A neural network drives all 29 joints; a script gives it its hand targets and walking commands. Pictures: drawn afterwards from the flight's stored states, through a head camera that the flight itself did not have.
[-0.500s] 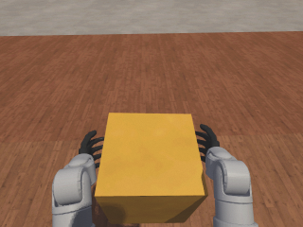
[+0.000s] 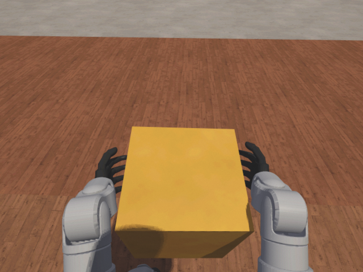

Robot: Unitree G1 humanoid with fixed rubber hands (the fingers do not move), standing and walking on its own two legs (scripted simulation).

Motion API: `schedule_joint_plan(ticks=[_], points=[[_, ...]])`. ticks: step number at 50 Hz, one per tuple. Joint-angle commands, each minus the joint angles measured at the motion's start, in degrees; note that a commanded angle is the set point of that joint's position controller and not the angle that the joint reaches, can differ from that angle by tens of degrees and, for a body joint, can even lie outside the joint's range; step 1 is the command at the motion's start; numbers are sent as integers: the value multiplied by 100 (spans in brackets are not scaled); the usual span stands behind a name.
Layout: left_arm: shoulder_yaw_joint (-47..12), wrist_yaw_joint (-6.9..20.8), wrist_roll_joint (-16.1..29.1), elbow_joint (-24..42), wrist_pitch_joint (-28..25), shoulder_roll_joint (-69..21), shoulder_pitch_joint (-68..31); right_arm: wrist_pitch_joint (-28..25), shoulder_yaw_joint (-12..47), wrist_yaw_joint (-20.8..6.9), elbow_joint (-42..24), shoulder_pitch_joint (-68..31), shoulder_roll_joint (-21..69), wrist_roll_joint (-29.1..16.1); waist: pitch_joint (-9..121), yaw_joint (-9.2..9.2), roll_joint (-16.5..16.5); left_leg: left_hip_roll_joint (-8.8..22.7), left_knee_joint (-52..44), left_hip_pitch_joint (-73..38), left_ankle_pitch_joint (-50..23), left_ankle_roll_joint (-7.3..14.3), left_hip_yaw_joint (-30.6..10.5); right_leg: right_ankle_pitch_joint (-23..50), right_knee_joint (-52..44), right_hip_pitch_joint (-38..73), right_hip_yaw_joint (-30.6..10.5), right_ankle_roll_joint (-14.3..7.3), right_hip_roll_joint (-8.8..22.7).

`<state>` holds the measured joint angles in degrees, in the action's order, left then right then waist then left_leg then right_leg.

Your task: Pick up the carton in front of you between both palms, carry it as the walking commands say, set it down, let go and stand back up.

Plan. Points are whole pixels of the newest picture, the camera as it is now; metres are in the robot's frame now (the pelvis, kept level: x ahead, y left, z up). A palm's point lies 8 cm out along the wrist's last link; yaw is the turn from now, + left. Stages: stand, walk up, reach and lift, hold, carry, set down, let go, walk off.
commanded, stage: carry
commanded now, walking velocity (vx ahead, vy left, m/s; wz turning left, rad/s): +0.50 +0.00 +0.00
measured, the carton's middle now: (181, 198) +0.27 +0.01 +0.02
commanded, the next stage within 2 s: none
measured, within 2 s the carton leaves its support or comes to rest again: neither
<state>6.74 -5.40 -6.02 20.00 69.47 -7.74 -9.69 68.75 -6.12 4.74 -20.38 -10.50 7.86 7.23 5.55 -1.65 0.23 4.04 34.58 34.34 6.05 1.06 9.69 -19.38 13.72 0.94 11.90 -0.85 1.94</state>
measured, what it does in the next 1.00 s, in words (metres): walks ahead: left foot, then right foot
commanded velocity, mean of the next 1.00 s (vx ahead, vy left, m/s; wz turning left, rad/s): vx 0.50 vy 0.00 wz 0.00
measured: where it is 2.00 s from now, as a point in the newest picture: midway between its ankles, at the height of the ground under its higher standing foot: (183, 126)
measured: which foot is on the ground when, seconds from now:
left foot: up 0.00-0.06, down 0.08-0.60, up 0.62-1.00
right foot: down 0.00-0.12, up 0.14-0.56, down 0.58-1.00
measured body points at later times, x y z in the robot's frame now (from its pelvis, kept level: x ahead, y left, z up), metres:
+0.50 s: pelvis +0.34 +0.01 +0.00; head +0.34 +0.02 +0.45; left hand +0.63 +0.15 +0.08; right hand +0.63 -0.15 +0.09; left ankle +0.21 +0.09 -0.74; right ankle +0.49 -0.12 -0.71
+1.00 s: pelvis +0.66 -0.03 -0.01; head +0.72 -0.04 +0.44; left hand +1.05 +0.12 +0.10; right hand +1.05 -0.19 +0.10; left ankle +0.80 +0.08 -0.72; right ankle +0.55 -0.09 -0.74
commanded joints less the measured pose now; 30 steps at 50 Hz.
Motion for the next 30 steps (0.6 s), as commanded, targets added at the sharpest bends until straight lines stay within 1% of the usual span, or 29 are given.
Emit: schedule_joint_plan(ticks=[1,2,3,4,5,6,7,8,9,10,11,12,13,16,18,20,23,24,25,26,27,28,29,30], points=[[-4083,1654,2396,228,23,-4996,-2556,61,4049,-1297,119,-2101,5242,-2146,508,39,928,-233,-544,-496,-498,149,414,3998,133,517,-325,-417,1108],[-4086,1652,2379,236,15,-4984,-2552,56,4053,-1320,105,-2125,5240,-2176,642,70,980,-354,-597,-1003,-465,193,532,4524,521,464,-174,-343,1094],[-4099,1650,2367,265,12,-4963,-2572,45,4039,-1341,140,-2083,5249,-2189,905,161,896,-579,-793,-1864,-325,206,767,4745,1247,250,120,-221,956],[-4115,1646,2344,290,8,-4932,-2587,34,4014,-1366,192,-2034,5240,-2195,1244,262,624,-605,-826,-2977,78,208,762,4302,2211,-287,219,-103,755],[-4115,1651,2312,286,-2,-4863,-2650,38,3990,-1391,211,-1957,5255,-2184,1594,402,49,423,-1063,-3977,1031,294,-610,2684,3496,-1191,125,6,628],[-4208,1642,2394,435,24,-4991,-2770,-32,3948,-1429,388,-2021,5218,-2135,1986,352,-1562,1995,-1841,-5146,1913,1231,-3578,576,5218,-3055,-126,258,-193],[-4247,1641,2381,435,-30,-4988,-2845,-64,4042,-1458,349,-2017,5441,-2286,1783,301,-1470,2100,-2315,-5139,1036,1357,-4110,-709,5978,-3799,-870,113,-250],[-4268,1640,2389,392,-96,-5163,-2872,-109,4101,-1476,200,-2183,5563,-2379,1755,294,-1175,1932,-2114,-4935,159,1228,-3334,-573,6249,-3900,-1120,-31,79],[-4287,1636,2388,408,-174,-5339,-2862,-156,4161,-1490,137,-2256,5717,-2432,1761,291,-579,1756,-1934,-4653,-435,1035,-2753,-326,6117,-3856,-1197,-106,293],[-4290,1621,2368,357,-238,-5471,-2782,-197,4222,-1497,58,-2306,5806,-2487,1658,279,-186,1598,-1954,-4256,-813,871,-2251,-43,5738,-3750,-1192,-118,434],[-4299,1593,2338,317,-290,-5566,-2646,-230,4268,-1507,-3,-2323,5835,-2516,1675,242,-289,1479,-2019,-4069,-835,701,-1845,178,5354,-3591,-1155,-89,504],[-4302,1561,2287,271,-340,-5609,-2481,-255,4290,-1523,-15,-2234,5832,-2536,1713,238,-430,1393,-2062,-4009,-892,637,-1576,302,5099,-3497,-1036,-56,465],[-4303,1528,2227,221,-386,-5627,-2296,-272,4299,-1548,-20,-2112,5790,-2549,1668,236,-542,1331,-2104,-3965,-940,621,-1358,348,4822,-3502,-916,-20,419],[-4360,1435,2101,209,-480,-5552,-2104,-304,4296,-1620,-27,-1917,5571,-2563,1361,238,-746,1196,-2195,-3984,-1075,663,-891,653,3951,-3821,-601,71,340],[-4404,1393,2110,333,-478,-5396,-2253,-298,4274,-1631,-54,-1961,5361,-2556,1092,242,-821,1077,-2227,-3926,-1146,670,-629,997,3341,-3933,-435,103,341],[-4442,1363,2181,481,-424,-5166,-2550,-270,4237,-1594,-93,-2113,5097,-2538,823,256,-845,970,-2200,-3839,-1266,673,-424,1287,2779,-3908,-259,87,290],[-4417,1331,2319,530,-278,-4657,-3164,-188,4137,-1456,-54,-2568,4587,-2492,484,360,-873,869,-2152,-3658,-1356,680,-220,1631,2216,-3653,8,-76,133],[-4380,1318,2360,459,-228,-4464,-3443,-155,4090,-1400,18,-2798,4406,-2472,388,401,-903,883,-2128,-3626,-1372,664,-212,1730,2085,-3534,-1,-160,112],[-4333,1298,2388,349,-177,-4282,-3655,-113,4040,-1345,104,-3010,4215,-2453,340,405,-912,916,-2043,-3635,-1426,643,-191,1783,1993,-3392,-34,-248,109],[-4249,1276,2400,202,-132,-4131,-3866,-66,4004,-1291,196,-3283,4035,-2443,380,352,-907,931,-1800,-3670,-1737,606,-110,1710,1933,-3134,-40,-334,73],[-4110,1248,2399,8,-89,-3990,-4042,-14,3967,-1239,326,-3574,3911,-2453,546,241,-904,906,-1349,-3662,-2229,544,9,1472,1918,-2657,52,-387,-67],[-3944,1221,2393,-236,-50,-3886,-4169,39,3920,-1188,469,-3880,3817,-2480,841,13,-765,742,-508,-3484,-2594,407,263,1288,1721,-1766,279,-385,-328],[-3750,1203,2396,-501,-18,-3788,-4339,90,3840,-1143,634,-4188,3741,-2498,1280,-207,-334,435,772,-3014,-2276,265,409,812,1674,-662,210,-329,-426],[-3571,1180,2407,-729,30,-3678,-4517,147,3754,-1100,817,-4464,3723,-2539,1671,-313,619,89,2382,-1968,-888,125,362,-163,1224,181,-1722,-553,781]])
